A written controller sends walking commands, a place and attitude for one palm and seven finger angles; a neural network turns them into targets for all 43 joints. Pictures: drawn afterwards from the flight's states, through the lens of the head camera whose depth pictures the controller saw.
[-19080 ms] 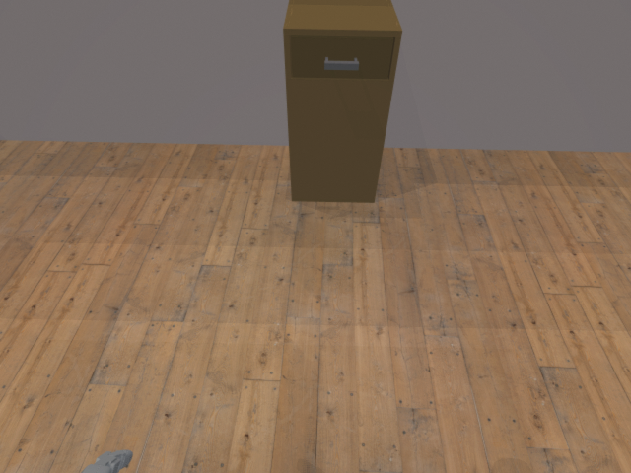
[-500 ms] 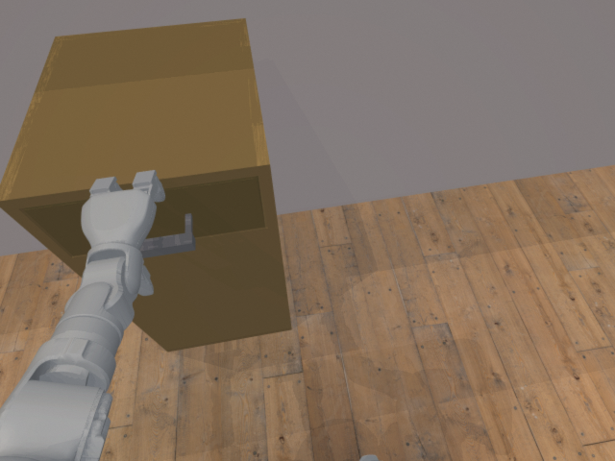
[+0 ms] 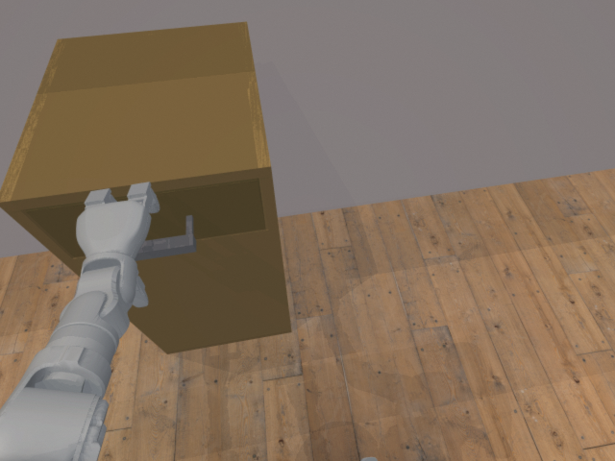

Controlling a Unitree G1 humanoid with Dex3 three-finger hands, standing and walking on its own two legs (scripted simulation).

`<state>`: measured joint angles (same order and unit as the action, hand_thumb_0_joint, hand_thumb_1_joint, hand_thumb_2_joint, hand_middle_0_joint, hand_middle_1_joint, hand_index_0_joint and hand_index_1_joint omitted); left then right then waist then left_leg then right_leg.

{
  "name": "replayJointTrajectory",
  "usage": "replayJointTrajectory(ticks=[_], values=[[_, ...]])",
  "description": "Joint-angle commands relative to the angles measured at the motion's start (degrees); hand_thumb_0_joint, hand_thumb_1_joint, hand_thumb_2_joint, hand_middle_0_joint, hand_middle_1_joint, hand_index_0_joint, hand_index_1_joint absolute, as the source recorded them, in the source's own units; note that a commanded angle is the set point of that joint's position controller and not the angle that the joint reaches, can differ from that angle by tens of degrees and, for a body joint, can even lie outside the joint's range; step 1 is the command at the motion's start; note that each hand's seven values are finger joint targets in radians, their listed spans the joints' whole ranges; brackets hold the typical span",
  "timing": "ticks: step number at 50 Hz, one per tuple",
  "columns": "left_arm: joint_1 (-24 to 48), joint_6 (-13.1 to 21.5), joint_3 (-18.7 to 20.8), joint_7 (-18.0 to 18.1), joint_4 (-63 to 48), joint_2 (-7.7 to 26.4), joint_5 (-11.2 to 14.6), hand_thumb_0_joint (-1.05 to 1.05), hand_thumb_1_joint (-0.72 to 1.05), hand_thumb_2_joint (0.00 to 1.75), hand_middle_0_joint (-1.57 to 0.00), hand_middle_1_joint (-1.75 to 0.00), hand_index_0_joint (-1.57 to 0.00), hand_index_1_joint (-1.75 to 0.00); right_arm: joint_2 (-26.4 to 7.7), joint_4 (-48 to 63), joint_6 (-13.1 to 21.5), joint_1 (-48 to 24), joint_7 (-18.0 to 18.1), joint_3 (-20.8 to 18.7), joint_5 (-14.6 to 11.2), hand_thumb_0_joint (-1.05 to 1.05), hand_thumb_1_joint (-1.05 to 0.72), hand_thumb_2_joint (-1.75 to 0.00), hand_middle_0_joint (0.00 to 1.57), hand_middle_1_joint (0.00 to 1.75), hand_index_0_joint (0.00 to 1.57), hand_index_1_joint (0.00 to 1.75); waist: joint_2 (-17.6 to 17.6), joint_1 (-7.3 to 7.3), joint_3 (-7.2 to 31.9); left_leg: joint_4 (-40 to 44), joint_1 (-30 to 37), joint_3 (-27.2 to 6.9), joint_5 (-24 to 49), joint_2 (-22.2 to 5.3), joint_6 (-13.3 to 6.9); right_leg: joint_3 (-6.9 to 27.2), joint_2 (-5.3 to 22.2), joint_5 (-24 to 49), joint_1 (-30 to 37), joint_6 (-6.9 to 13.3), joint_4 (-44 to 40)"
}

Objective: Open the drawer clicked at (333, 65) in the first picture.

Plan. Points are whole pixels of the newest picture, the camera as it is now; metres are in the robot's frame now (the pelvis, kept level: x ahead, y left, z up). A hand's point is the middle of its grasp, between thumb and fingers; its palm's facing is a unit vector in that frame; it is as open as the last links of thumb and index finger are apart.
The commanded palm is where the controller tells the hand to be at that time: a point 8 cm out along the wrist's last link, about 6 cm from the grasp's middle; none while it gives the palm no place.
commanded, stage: move the hooked fingers above the handle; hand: left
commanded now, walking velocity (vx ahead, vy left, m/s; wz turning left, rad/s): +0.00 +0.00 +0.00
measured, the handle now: (158, 237) +0.47 +0.25 -0.06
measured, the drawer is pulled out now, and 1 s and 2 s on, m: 0.00 0.00 0.00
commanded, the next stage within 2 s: lower the fingers behind the handle in 1.08 s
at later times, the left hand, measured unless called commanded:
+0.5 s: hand (137, 255) +0.40 +0.25 -0.01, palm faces -0.10 -0.03 -0.99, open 13.9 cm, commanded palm +0.39 +0.24 +0.06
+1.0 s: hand (125, 255) +0.40 +0.27 +0.00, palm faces -0.11 -0.01 -0.99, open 13.8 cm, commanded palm +0.40 +0.25 +0.06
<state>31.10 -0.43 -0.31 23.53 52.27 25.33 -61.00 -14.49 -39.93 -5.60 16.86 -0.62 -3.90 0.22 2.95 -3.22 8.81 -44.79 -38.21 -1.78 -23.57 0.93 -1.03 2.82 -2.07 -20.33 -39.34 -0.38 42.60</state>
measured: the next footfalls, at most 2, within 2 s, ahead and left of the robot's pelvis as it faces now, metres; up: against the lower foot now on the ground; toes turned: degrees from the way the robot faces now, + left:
none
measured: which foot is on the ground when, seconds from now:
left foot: down 0.00-1.00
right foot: down 0.00-1.00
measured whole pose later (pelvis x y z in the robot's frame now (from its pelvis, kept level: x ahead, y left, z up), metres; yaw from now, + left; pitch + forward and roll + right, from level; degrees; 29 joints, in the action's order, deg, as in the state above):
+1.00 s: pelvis +0.00 -0.01 +0.00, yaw +1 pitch +16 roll -1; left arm 30.0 2.6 -2.2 18.1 49.9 27.5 -60.5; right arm -14.0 -39.2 -4.7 18.2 1.6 -3.7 0.0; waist 2.4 -2.3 7.6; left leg -43.3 -36.4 -2.8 -22.8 0.9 -0.6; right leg 1.8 -1.9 -20.0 -37.3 0.1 41.2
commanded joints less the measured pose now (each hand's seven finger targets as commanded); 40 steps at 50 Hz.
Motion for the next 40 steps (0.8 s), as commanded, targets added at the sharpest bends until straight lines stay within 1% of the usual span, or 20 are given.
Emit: replayJointTrajectory(ticks=[1,2,6,8,11,13,15,17,19,21,22,23,27,30,31,32,33,37,39,40], values=[[22.6,0.6,-0.1,-1.0,-13.5,9.8,0.7,0.00,-0.50,0.30,-0.30,-1.20,-0.30,-1.20,-8.3,5.5,1.4,3.7,1.7,-2.9,-0.4,0.00,-0.90,-0.90,0.20,0.30,0.20,0.30,-0.4,-1.99,19.7,5.1,14.0,2.5,25.5,-0.2,-1.4,-3.6,-0.5,20.8,12.9,2.7,-4.8],[23.9,1.7,1.2,-1.1,-14.6,11.6,0.1,0.00,-0.50,0.30,-0.30,-1.20,-0.30,-1.20,-8.1,5.3,1.6,4.1,1.9,-2.8,-0.3,0.00,-0.90,-0.90,0.20,0.30,0.20,0.30,0.4,-1.45,20.3,5.2,15.0,2.1,26.3,-0.4,-1.4,-3.6,-0.5,20.5,12.4,2.7,-4.6],[23.4,4.1,2.0,0.0,-16.0,11.2,-0.9,0.00,-0.50,0.30,-0.30,-1.20,-0.30,-1.20,-7.6,5.5,1.7,3.7,2.0,-2.6,0.2,0.00,-0.90,-0.90,0.20,0.30,0.20,0.30,2.9,-0.66,18.3,5.0,15.5,1.6,28.0,-0.5,-0.9,-4.3,-0.6,19.1,10.3,3.3,-3.8],[20.0,3.6,5.7,1.6,-12.1,14.3,-1.3,0.00,-0.50,0.30,-0.30,-1.20,-0.30,-1.20,-7.9,4.8,1.4,3.6,1.5,-2.4,0.3,0.00,-0.90,-0.90,0.20,0.30,0.20,0.30,1.8,0.61,16.5,4.9,13.0,2.0,26.0,-0.2,-0.9,-4.3,-0.7,18.3,10.4,3.5,-3.3],[17.0,1.7,8.9,3.3,-11.4,17.0,-1.5,0.00,-0.50,0.30,-0.30,-1.20,-0.30,-1.20,-7.7,5.6,1.1,2.8,0.9,-2.0,0.6,0.00,-0.90,-0.90,0.20,0.30,0.20,0.30,0.7,2.71,19.4,5.0,10.5,2.8,26.7,0.4,-0.9,-3.9,-0.6,21.3,14.4,3.5,-2.4],[14.5,-0.3,7.2,3.5,-9.7,15.2,-1.4,0.00,-0.50,0.30,-0.30,-1.20,-0.30,-1.20,-7.5,6.1,1.0,2.6,0.6,-2.0,0.3,0.00,-0.90,-0.90,0.20,0.30,0.20,0.30,0.3,2.72,18.7,5.1,9.4,3.6,25.8,0.6,-0.8,-3.7,-0.6,22.3,15.3,3.2,-2.6],[15.1,-1.7,5.1,2.7,-8.5,13.6,-1.3,0.00,-0.50,0.30,-0.30,-1.20,-0.30,-1.20,-7.8,6.4,1.1,2.7,0.6,-2.1,-0.1,0.00,-0.90,-0.90,0.20,0.30,0.20,0.30,-1.7,1.53,17.6,5.4,8.7,3.8,24.3,0.4,-1.0,-3.7,-0.6,21.8,15.2,3.0,-3.4],[17.1,-1.8,3.8,1.3,-9.9,12.8,-0.9,0.00,-0.50,0.30,-0.30,-1.20,-0.30,-1.20,-8.1,6.4,1.3,3.3,0.9,-2.4,-0.5,0.00,-0.90,-0.90,0.20,0.30,0.20,0.30,-2.4,0.52,19.8,5.5,10.4,3.6,25.1,0.2,-1.2,-3.5,-0.5,22.7,15.6,2.7,-3.9],[20.0,-0.6,2.2,-0.3,-13.0,11.7,-0.1,0.00,-0.50,0.30,-0.30,-1.20,-0.30,-1.20,-8.1,6.3,1.7,3.8,1.4,-2.8,-0.5,0.00,-0.90,-0.90,0.20,0.30,0.20,0.30,-2.7,-0.70,21.6,5.1,12.7,3.4,25.5,0.1,-1.5,-3.1,-0.5,23.3,15.8,2.4,-4.5],[23.0,1.7,-1.4,-1.8,-17.4,7.9,1.0,0.00,-0.50,0.30,-0.30,-1.20,-0.30,-1.20,-7.8,6.2,2.0,4.0,2.0,-3.1,-0.4,0.00,-0.90,-0.90,0.20,0.30,0.20,0.30,-1.3,-2.42,21.9,4.6,15.6,2.7,27.1,-0.1,-1.6,-3.1,-0.4,23.2,14.5,2.4,-4.7],[23.9,3.0,-1.6,-2.1,-18.2,7.9,0.8,0.00,-0.50,0.30,-0.30,-1.20,-0.30,-1.20,-7.6,5.7,2.2,4.2,2.2,-3.2,-0.3,0.00,-0.90,-0.90,0.20,0.30,0.20,0.30,-0.5,-2.50,21.9,4.5,17.0,2.3,27.3,-0.2,-1.6,-3.1,-0.4,22.2,13.0,2.3,-4.9],[23.7,4.0,-1.2,-2.2,-17.8,8.3,0.8,0.00,-0.50,0.30,-0.30,-1.20,-0.30,-1.20,-7.6,5.3,2.3,4.5,2.5,-3.3,-0.2,0.00,-0.90,-0.90,0.20,0.30,0.20,0.30,0.9,-2.52,19.5,4.3,16.8,2.2,26.9,-0.2,-1.5,-3.3,-0.5,21.2,11.7,2.6,-4.8],[26.0,6.3,1.9,0.5,-18.0,11.5,-1.4,0.00,-0.50,0.30,-0.30,-1.20,-0.30,-1.20,-7.3,4.2,2.2,4.8,2.4,-2.9,0.3,0.00,-0.90,-0.90,0.20,0.30,0.20,0.30,3.6,-1.62,19.6,3.8,16.2,1.4,27.3,0.1,-1.0,-4.0,-0.6,19.3,9.0,3.1,-3.4],[22.4,3.6,6.2,3.3,-11.6,15.1,-1.9,0.00,-0.50,0.30,-0.30,-1.20,-0.30,-1.20,-7.6,3.5,1.6,4.1,1.5,-2.4,0.5,0.00,-0.90,-0.90,0.20,0.30,0.20,0.30,3.0,0.12,16.9,3.5,11.4,2.2,25.9,0.5,-0.8,-4.2,-0.7,19.5,9.5,3.5,-2.3],[22.4,2.4,8.8,4.0,-11.0,17.8,-2.0,0.00,-0.50,0.30,-0.30,-1.20,-0.30,-1.20,-8.0,3.6,1.4,3.9,1.3,-2.1,0.7,0.00,-0.90,-0.90,0.20,0.30,0.20,0.30,2.0,1.13,18.1,3.7,10.2,2.1,26.4,0.6,-0.7,-4.2,-0.7,20.3,11.2,3.6,-1.7],[22.2,1.2,7.6,4.4,-10.6,16.9,-2.2,0.00,-0.50,0.30,-0.30,-1.20,-0.30,-1.20,-7.5,4.4,1.3,3.5,1.1,-1.9,0.6,0.00,-0.90,-0.90,0.20,0.30,0.20,0.30,2.7,1.28,19.5,3.9,9.8,2.8,26.1,0.9,-0.7,-3.9,-0.7,21.2,12.4,3.3,-1.7],[18.4,-0.5,8.9,4.4,-8.3,17.8,-1.7,0.00,-0.50,0.30,-0.30,-1.20,-0.30,-1.20,-7.7,4.5,1.1,3.4,0.8,-1.9,0.6,0.00,-0.90,-0.90,0.20,0.30,0.20,0.30,1.2,2.61,19.7,3.8,8.7,3.4,26.9,1.0,-0.7,-3.8,-0.7,23.2,14.4,3.4,-1.3],[16.3,-3.3,9.7,3.1,-9.0,20.2,-1.0,0.00,-0.50,0.30,-0.30,-1.20,-0.30,-1.20,-7.8,6.1,0.2,2.3,1.1,-1.7,0.1,0.00,-0.90,-0.90,0.20,0.30,0.20,0.30,-3.1,3.16,23.1,4.8,7.0,4.4,26.0,1.3,-1.1,-2.3,-0.1,28.0,21.2,2.4,-2.4],[16.6,-3.8,7.7,1.8,-8.2,18.3,-0.2,0.00,-0.50,0.30,-0.30,-1.20,-0.30,-1.20,-7.9,6.5,0.2,1.9,1.7,-1.6,-0.4,0.00,-0.90,-0.90,0.20,0.30,0.20,0.30,-5.9,1.88,19.7,5.5,5.8,4.8,22.6,1.3,-1.4,-2.2,0.0,26.3,20.9,1.9,-4.0],[17.0,-3.4,7.9,1.1,-8.6,18.9,0.1,0.00,-0.50,0.30,-0.30,-1.20,-0.30,-1.20,-8.2,6.3,0.5,2.1,1.9,-1.7,-0.5,0.00,-0.90,-0.90,0.20,0.30,0.20,0.30,-5.3,1.72,18.5,5.7,5.8,4.9,21.7,1.2,-1.5,-2.0,0.1,25.6,20.7,1.8,-4.2]])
